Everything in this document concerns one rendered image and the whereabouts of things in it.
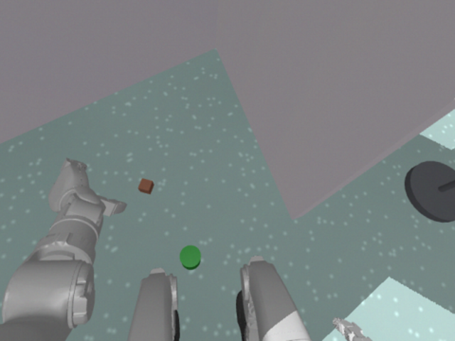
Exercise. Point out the right robot hand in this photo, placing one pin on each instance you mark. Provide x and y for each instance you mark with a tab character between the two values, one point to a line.
350	330

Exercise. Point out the left robot arm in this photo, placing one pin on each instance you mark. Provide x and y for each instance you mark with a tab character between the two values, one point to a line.
53	290

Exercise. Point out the left robot hand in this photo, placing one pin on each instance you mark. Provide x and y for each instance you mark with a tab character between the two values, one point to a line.
73	173

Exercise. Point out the floor lamp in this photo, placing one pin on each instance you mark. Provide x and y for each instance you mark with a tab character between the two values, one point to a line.
430	187

